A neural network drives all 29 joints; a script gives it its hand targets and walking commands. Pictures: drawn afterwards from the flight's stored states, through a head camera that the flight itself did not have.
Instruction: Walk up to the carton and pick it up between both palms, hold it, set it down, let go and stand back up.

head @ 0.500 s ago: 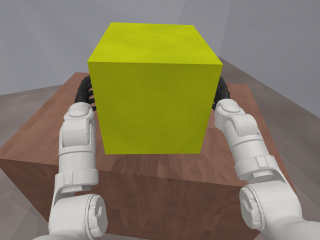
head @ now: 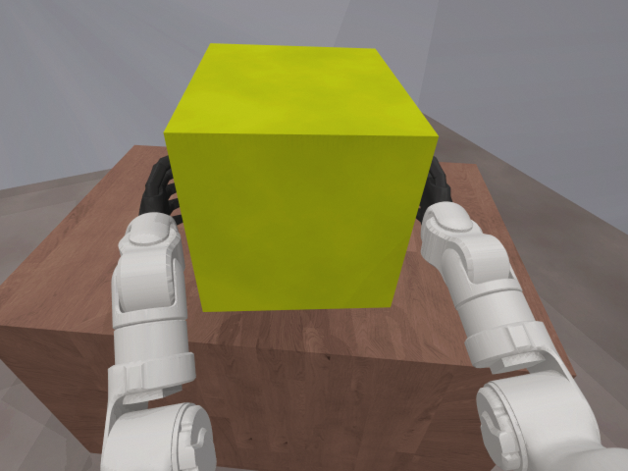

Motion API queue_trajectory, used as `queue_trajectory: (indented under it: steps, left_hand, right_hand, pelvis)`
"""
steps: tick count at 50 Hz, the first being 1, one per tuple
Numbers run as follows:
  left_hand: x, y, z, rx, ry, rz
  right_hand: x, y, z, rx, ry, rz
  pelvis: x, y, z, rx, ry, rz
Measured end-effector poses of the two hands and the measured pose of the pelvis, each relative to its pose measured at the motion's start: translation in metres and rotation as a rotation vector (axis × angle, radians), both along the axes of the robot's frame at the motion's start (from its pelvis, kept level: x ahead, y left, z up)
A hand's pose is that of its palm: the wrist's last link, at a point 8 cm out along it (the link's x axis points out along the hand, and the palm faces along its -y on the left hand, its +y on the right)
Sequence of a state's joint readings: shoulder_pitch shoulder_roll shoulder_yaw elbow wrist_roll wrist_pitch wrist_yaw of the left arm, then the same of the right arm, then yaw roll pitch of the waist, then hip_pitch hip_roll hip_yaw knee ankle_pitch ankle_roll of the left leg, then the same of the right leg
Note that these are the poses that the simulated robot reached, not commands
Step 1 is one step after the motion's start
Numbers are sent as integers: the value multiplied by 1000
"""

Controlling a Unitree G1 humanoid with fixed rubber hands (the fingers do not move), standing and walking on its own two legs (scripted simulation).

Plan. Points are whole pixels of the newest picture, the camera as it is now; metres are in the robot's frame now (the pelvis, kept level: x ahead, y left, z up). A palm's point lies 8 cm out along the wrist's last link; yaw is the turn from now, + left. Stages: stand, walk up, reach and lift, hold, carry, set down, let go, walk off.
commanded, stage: hold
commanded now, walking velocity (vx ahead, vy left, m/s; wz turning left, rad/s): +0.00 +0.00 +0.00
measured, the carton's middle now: (296, 169) +0.45 +0.01 +0.20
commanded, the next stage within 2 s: none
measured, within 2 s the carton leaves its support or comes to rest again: neither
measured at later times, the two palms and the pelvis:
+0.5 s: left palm (160, 215) +0.35 +0.18 +0.20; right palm (432, 209) +0.35 -0.16 +0.19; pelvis +0.00 +0.00 +0.00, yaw +0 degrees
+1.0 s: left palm (162, 221) +0.35 +0.18 +0.19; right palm (430, 209) +0.36 -0.16 +0.19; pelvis -0.01 +0.00 +0.00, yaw +1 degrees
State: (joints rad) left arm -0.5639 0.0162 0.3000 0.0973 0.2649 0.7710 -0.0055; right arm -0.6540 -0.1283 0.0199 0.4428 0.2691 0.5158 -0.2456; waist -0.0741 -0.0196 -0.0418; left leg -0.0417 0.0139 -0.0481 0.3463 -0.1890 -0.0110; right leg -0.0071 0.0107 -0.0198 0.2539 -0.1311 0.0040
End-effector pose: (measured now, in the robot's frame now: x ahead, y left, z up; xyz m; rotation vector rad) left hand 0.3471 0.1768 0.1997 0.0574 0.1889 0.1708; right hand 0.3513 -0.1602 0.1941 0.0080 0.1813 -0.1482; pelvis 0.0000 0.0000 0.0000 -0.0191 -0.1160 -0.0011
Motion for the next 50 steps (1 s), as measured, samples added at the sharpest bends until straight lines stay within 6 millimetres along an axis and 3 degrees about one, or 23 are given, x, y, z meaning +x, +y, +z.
queue_trajectory:
  steps: [10, 22, 50]
  left_hand:
    - [4, 2, -15, 14, 54, 7]
    - [4, -2, 4, 29, -8, 2]
    - [4, -1, -8, 18, 25, 14]
  right_hand:
    - [7, 3, -12, -11, 44, 11]
    - [4, -1, -1, 8, -15, 1]
    - [7, 0, -7, 3, 14, 2]
  pelvis:
    - [-7, -2, -1, 3, 24, 8]
    - [-4, -2, 0, 1, 21, 8]
    - [-5, -4, 0, 0, 21, 10]
